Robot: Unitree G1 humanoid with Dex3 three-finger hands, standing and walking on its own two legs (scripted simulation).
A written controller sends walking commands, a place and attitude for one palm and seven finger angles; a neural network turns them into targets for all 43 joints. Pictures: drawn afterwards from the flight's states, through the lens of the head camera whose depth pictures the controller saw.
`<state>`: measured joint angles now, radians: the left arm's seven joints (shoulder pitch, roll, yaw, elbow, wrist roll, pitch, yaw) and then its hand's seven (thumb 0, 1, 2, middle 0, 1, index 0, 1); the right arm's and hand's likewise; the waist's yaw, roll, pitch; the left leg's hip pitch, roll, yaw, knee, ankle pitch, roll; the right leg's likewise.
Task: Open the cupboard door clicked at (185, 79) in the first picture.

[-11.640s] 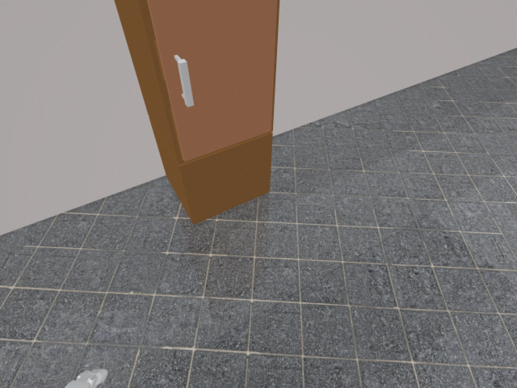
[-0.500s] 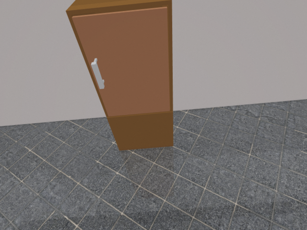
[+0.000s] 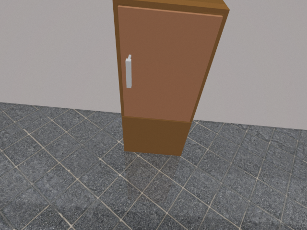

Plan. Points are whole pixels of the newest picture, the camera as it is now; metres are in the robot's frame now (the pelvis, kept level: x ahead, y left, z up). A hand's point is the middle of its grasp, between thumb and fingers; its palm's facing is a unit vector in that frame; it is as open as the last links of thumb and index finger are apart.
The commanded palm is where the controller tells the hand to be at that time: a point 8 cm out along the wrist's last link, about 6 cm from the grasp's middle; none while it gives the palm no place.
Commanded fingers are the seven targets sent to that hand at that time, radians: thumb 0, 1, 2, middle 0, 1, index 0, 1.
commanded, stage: take the last steps up to it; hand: left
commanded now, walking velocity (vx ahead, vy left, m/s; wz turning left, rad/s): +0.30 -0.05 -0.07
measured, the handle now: (129, 71) +0.75 +0.20 -0.01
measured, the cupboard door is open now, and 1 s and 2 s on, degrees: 0 0 0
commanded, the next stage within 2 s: come to a stop and stand still in 0.44 s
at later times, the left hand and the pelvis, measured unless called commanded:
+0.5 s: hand (119, 186) +0.29 +0.15 -0.17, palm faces -0.10 -0.98 -0.17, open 7.4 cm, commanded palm none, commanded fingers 0.00 0.90 0.90 -0.20 -0.30 -0.20 -0.30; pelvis +0.17 -0.01 -0.01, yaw -3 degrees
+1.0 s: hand (111, 188) +0.27 +0.17 -0.16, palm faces +0.03 -0.96 -0.26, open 7.3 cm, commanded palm none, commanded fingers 0.00 0.90 0.90 -0.20 -0.30 -0.20 -0.30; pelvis +0.21 -0.02 +0.00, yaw -3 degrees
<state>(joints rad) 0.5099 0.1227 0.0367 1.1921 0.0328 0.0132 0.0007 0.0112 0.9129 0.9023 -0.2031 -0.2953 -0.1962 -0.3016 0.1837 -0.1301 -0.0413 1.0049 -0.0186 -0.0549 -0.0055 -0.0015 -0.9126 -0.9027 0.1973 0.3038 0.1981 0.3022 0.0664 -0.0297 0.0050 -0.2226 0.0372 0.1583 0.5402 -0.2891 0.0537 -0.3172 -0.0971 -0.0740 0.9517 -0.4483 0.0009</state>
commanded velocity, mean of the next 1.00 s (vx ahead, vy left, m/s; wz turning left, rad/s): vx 0.02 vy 0.01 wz -0.03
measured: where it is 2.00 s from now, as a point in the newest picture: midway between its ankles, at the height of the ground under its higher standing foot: outside the picture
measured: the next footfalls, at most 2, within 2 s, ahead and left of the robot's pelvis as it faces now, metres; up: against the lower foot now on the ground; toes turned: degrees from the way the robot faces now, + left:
right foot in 0.52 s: +0.30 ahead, -0.11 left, +0.00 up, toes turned -10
left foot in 1.08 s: +0.23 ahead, +0.13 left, +0.00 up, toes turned -2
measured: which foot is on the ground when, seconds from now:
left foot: down 0.00-0.52, up 0.54-1.00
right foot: up 0.00-0.50, down 0.52-1.00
